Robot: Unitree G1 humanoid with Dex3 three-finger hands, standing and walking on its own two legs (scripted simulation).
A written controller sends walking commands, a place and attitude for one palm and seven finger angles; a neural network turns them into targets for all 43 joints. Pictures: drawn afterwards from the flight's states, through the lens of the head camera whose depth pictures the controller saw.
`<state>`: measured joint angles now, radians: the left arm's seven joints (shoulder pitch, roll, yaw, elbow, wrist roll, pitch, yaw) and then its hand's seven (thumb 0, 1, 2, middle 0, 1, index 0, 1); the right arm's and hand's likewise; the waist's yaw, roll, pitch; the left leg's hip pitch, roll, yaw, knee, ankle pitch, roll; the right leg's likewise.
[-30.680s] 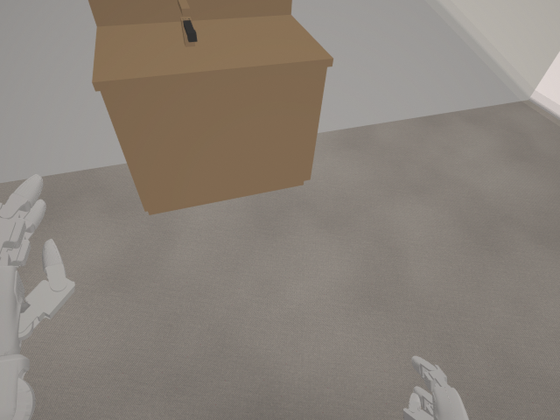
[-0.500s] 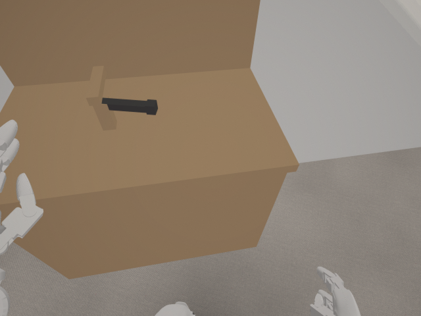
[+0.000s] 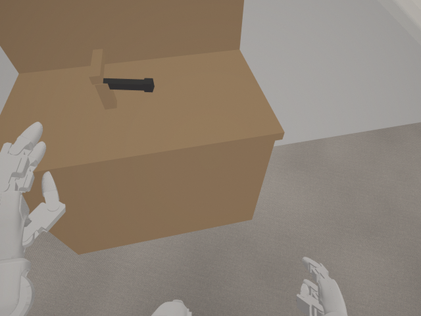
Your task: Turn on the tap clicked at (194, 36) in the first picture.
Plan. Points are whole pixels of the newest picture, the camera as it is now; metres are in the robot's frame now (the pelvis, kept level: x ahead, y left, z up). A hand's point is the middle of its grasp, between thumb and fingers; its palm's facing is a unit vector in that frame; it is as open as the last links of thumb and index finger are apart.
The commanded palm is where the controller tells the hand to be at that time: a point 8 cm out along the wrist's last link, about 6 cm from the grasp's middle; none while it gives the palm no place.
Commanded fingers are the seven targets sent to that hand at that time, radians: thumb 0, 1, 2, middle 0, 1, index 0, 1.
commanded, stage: stop stepping back and stand still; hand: left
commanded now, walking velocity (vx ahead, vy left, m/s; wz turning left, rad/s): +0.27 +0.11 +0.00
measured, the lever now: (148, 85) +0.68 +0.25 +0.03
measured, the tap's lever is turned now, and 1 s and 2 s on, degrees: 75 75 75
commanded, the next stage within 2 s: stand and check the lever's angle in 0.60 s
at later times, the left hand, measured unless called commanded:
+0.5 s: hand (29, 254) +0.16 +0.24 +0.16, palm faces +0.43 -0.85 -0.30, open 7.5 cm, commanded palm +0.10 +0.29 +0.18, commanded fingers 0.00 0.90 0.90 -0.20 -0.30 -0.20 -0.30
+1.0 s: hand (20, 235) +0.18 +0.27 +0.16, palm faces +0.40 -0.84 -0.35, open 7.5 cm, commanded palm +0.12 +0.31 +0.18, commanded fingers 0.00 0.90 0.90 -0.20 -0.30 -0.20 -0.30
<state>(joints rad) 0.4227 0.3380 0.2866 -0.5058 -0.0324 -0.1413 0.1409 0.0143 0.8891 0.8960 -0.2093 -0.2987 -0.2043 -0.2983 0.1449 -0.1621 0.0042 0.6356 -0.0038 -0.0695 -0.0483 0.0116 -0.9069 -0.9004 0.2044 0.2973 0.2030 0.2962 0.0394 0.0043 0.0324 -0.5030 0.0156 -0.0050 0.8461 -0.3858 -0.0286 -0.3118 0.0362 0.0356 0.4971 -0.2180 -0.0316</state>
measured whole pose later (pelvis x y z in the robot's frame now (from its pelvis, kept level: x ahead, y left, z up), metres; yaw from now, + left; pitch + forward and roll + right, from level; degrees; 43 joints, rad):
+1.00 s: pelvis -0.03 +0.02 +0.00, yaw +1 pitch -2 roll -1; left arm 0.45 0.35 0.30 -0.48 -0.04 -0.13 0.15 0.02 0.89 0.90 -0.21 -0.30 -0.21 -0.30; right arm 0.18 -0.21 -0.01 0.62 0.00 -0.10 -0.07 0.01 -0.91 -0.90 0.20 0.30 0.20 0.30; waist 0.01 -0.01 0.04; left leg -0.20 0.01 0.00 0.48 -0.25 0.01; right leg -0.18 0.04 -0.01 0.44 -0.23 -0.03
